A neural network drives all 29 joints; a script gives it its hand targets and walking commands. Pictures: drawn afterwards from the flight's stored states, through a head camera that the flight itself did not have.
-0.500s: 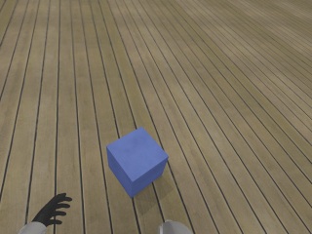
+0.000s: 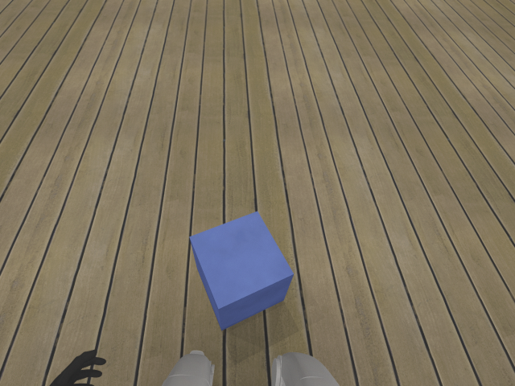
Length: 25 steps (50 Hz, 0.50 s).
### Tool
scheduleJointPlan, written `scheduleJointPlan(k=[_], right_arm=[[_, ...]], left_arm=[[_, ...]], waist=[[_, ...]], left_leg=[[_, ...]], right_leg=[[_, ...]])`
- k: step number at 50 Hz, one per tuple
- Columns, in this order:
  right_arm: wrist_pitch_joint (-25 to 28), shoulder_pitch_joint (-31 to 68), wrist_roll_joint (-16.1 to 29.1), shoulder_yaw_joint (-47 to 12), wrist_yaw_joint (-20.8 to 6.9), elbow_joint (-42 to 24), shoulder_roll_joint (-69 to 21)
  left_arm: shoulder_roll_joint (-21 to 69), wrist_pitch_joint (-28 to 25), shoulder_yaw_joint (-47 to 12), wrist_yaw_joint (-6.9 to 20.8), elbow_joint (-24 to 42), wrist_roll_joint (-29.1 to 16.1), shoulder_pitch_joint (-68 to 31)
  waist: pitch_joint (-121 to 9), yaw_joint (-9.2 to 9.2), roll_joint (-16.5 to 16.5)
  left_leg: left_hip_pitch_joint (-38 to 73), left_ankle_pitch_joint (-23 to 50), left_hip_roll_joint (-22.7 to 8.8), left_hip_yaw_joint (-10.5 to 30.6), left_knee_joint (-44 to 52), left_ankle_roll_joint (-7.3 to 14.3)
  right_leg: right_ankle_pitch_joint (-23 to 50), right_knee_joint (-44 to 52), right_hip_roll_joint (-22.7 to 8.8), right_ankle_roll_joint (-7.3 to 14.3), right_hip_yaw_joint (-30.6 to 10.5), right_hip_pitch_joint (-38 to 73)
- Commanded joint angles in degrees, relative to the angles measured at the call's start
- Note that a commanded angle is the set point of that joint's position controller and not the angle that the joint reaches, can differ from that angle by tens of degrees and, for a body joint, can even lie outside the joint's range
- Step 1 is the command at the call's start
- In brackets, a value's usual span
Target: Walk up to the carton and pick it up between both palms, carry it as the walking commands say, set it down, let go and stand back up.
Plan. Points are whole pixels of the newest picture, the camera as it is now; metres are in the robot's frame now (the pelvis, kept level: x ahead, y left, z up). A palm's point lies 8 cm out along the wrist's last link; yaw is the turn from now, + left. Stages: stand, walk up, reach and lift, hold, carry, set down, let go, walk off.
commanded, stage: walk up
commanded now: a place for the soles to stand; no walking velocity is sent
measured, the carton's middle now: (239, 270) +0.53 +0.04 -0.59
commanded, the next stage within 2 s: none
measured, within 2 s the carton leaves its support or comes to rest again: neither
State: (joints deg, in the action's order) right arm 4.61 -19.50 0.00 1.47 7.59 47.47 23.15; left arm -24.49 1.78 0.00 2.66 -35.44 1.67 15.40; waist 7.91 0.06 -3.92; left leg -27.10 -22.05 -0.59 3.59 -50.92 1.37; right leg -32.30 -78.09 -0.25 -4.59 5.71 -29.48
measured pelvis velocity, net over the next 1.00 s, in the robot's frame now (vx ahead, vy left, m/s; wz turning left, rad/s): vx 0.07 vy -0.11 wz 0.26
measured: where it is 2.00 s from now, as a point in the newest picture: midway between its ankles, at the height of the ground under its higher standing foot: outside the picture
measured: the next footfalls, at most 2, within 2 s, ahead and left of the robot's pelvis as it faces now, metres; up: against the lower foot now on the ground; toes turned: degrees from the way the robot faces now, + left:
right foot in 0.14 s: +0.12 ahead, -0.18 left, +0.00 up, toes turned +1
left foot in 0.46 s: +0.12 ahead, +0.08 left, +0.00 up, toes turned +5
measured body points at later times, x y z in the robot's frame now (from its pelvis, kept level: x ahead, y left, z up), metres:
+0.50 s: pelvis +0.06 -0.07 -0.01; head +0.09 -0.04 +0.43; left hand +0.11 +0.24 -0.12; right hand +0.19 -0.39 -0.10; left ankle +0.08 +0.08 -0.69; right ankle +0.08 -0.18 -0.68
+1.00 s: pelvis +0.07 -0.11 -0.01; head +0.11 -0.10 +0.44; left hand +0.13 +0.22 -0.09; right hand +0.22 -0.40 -0.12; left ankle +0.08 +0.06 -0.67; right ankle +0.13 -0.20 -0.69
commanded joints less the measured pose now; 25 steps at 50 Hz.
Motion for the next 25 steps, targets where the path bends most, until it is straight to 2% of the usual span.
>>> scheduleJointPlan(k=[1, 2, 3, 4, 5, 6, 7, 8, 9, 10, 11, 12, 13, 15, 16, 17, 18, 19, 20, 21, 22, 23, 24, 25], right_arm=[[1.48, -0.93, 0.05, 7.85, 2.55, -2.96, 22.2], [1.62, 1.66, -0.36, 7.77, 1.7, -3.16, 22.14], [1.74, 3.0, -0.96, 7.28, 1.02, -4.08, 21.81], [1.33, 5.28, -1.75, 7.14, 0.52, -3.66, 21.9], [1.16, 8.77, -2.33, 6.67, 0.54, -4.74, 20.05], [0.66, 7.15, -1.88, 4.47, 0.98, -3.64, 12.66], [0.41, 3.59, -1.41, 4.13, 0.73, -4.11, 11.0], [0.27, 4.85, -1.32, 5.77, 0.54, -4.24, 14.48], [-0.54, 0.72, -0.77, 6.68, -0.16, -2.09, 16.69], [-1.06, -2.31, -1.07, 7.07, -0.6, 0.53, 16.41], [-1.62, -3.27, -0.8, 7.49, -1.34, 1.4, 17.11], [-1.63, -1.21, -0.81, 7.55, -2.2, 0.09, 18.17], [-1.3, 0.15, -1.07, 7.01, -2.69, 0.65, 18.39], [-0.44, 2.31, -1.61, 5.64, -2.97, -0.52, 16.43], [-0.01, 4.32, -2.2, 5.66, -3.18, -1.33, 16.36], [0.54, 4.59, -2.27, 4.96, -3.37, -2.15, 15.21], [0.76, 3.08, -2.13, 4.91, -3.53, -1.94, 15.12], [1.0, 2.22, -1.92, 4.3, -3.6, -2.62, 14.17], [1.38, -0.29, -1.66, 4.16, -3.6, -1.75, 13.34], [1.75, -4.59, -1.39, 4.49, -3.29, -0.73, 12.93], [1.92, -9.31, -1.7, 5.43, -2.77, 1.13, 15.84], [2.21, -12.98, -1.89, 6.92, -2.32, 1.76, 19.67], [2.03, -10.88, -1.89, 7.55, -1.9, -0.45, 25.13], [1.27, -9.78, -0.02, 7.5, -1.82, -1.07, 25.46]], left_arm=[[-14.41, -0.93, 8.31, 1.22, 7.29, 0.98, -2.45], [-13.67, -1.07, 8.34, 1.33, 6.87, 0.75, -2.47], [-12.7, -0.78, 8.82, 1.41, 6.59, 0.5, -0.12], [-13.35, -0.32, 9.58, 1.84, 3.52, 1.05, 5.11], [-14.57, -0.32, 10.59, 1.53, -0.76, 1.17, 16.65], [-16.55, -0.63, 11.01, 0.68, -2.97, 1.56, 19.72], [-19.29, -0.76, 11.07, 0.11, -0.92, 2.19, 14.29], [-20.06, -1.01, 10.84, -0.52, 1.94, 1.16, 4.0], [-20.05, -1.46, 11.17, -1.05, 2.48, 0.17, -1.12], [-18.21, -1.68, 10.15, -0.86, 3.01, 0.54, -5.26], [-17.11, -1.91, 10.22, -1.09, 2.64, 1.2, -4.98], [-17.53, -2.64, 10.31, -1.47, 1.38, 1.14, -4.11], [-17.38, -3.01, 10.82, -1.76, 1.41, 1.3, -2.21], [-16.27, -3.41, 10.24, -2.24, 0.34, 0.9, 1.17], [-16.73, -3.72, 9.79, -2.4, -0.39, 0.77, 2.39], [-15.89, -4.02, 9.57, -2.55, -1.15, 0.26, 3.84], [-16.89, -3.94, 9.42, -2.47, -0.24, 0.48, 4.34], [-16.37, -3.86, 9.18, -2.55, 0.65, 0.22, 3.17], [-16.47, -3.43, 8.81, -2.43, 0.72, 0.24, 2.28], [-15.34, -3.03, 8.27, -2.14, 2.02, -0.15, -1.7], [-13.88, -2.69, 8.07, -2.06, 2.56, -1.1, -1.98], [-10.55, -2.33, 6.92, -1.89, 3.11, -1.2, -1.57], [-8.06, -2.38, 6.58, -1.84, 4.77, -1.29, -3.57], [-12.81, -2.01, 7.33, -2.38, 5.52, -1.16, -7.69]], waist=[[-5.97, -2.88, 4.15], [-4.29, -3.9, 7.03], [-5.95, -4.99, 11.85], [-7.82, -7.21, 14.01], [-12.33, -12.76, 9.72], [-7.02, -15.72, -8.58], [-3.75, -12.35, -15.83], [0.05, -5.24, -6.93], [2.07, -3.07, -5.25], [0.28, 0.22, -2.84], [0.34, 0.74, -3.58], [1.06, 0.4, -1.69], [-0.77, -1.27, -0.07], [-2.66, -3.15, -3.32], [-1.58, -3.42, -2.34], [-2.22, -4.11, -2.44], [-4.91, -4.26, -6.66], [-3.92, -3.69, -6.72], [-5.39, -2.32, -8.7], [-5.54, 0.28, -7.05], [-9.49, 2.64, -2.87], [-12.02, 4.68, 9.2], [-10.23, 3.4, 20.45], [-11.21, 4.24, 14.19]], left_leg=[[9.31, 13.75, -16.17, 29.66, 15.86, 12.67], [0.07, 13.94, -12.7, 23.65, 14.31, 11.2], [-4.99, 12.21, -11.22, 20.18, 14.89, 10.67], [-11.76, 3.09, -11.01, 22.07, 12.65, 10.31], [-24.72, -1.62, -7.02, 11.94, 2.33, 6.04], [-29.81, -9.78, 3.21, 6.68, -15.93, 2.22], [-32.22, -15.76, 8.33, 4.48, -28.0, 1.39], [-26.42, -10.37, 5.26, 5.4, -30.91, 0.56], [-24.49, -7.2, 3.97, 4.8, -32.77, -0.29], [-16.45, -3.74, 1.67, 3.14, -32.89, -0.66], [-14.15, -1.66, 0.78, 0.8, -33.27, -0.55], [-16.95, -1.75, -0.88, 2.05, -29.76, -0.96], [-18.65, -1.96, -3.15, 1.89, -27.0, -0.66], [-20.73, -5.67, -3.64, 1.12, -20.01, -0.3], [-18.68, -8.0, -4.07, 1.53, -16.96, -0.66], [-19.19, -10.45, -3.28, 0.08, -14.15, -0.82], [-15.98, -10.83, -2.83, -2.15, -11.44, -0.24], [-13.88, -12.35, -1.78, -3.81, -9.9, -0.34], [-8.54, -9.59, -0.41, -5.8, -5.12, 0.57], [0.26, -2.04, 0.57, -7.56, 1.53, 0.93], [11.37, 0.66, 3.5, -4.88, 7.02, 2.57], [18.56, 3.56, -3.32, 15.59, 14.72, 6.93], [20.31, 21.38, -13.68, 41.15, 19.68, 13.28], [21.38, 22.85, -17.33, 51.11, 20.07, 20.21]], right_leg=[[0.07, 4.7, -8.18, 3.24, -21.69, -12.18], [-0.29, 11.65, -7.44, 4.6, -18.49, -4.37], [-1.72, 17.42, -5.84, 5.1, -14.0, 3.11], [-2.4, 20.67, -5.49, 6.7, -15.01, 12.61], [2.0, 30.27, -5.78, 7.11, -15.28, 33.13], [-7.78, 44.72, -8.78, 4.02, -23.82, 28.86], [-21.89, 60.28, -18.41, 5.02, -38.47, 16.52], [-28.5, 67.83, -22.32, 7.99, -45.06, 6.02], [-27.25, 69.01, -19.2, 5.82, -40.26, 6.22], [-21.57, 67.71, -17.29, 2.87, -34.33, 0.44], [-19.85, 66.62, -15.44, 1.66, -33.33, 1.01], [-18.76, 62.99, -17.63, 5.36, -35.57, 4.69], [-15.66, 57.89, -19.69, 9.5, -32.61, 10.53], [2.15, 52.7, -23.13, 13.28, -30.49, 17.38], [11.41, 50.64, -25.16, 15.27, -29.46, 17.44], [22.63, 48.64, -25.49, 16.17, -28.29, 19.81], [26.24, 46.46, -24.96, 17.66, -23.61, 20.52], [31.8, 44.79, -23.68, 19.27, -19.97, 18.98], [35.51, 42.26, -22.64, 18.12, -17.44, 17.06], [39.56, 37.61, -19.08, 15.7, -10.41, 10.07], [40.37, 25.52, -15.62, 12.05, -5.77, 5.18], [32.51, 8.76, -9.16, 7.41, -2.48, -5.05], [3.49, 5.06, -0.13, 3.51, -4.48, -16.47], [-5.35, 3.71, -0.12, 3.58, -11.79, -17.08]])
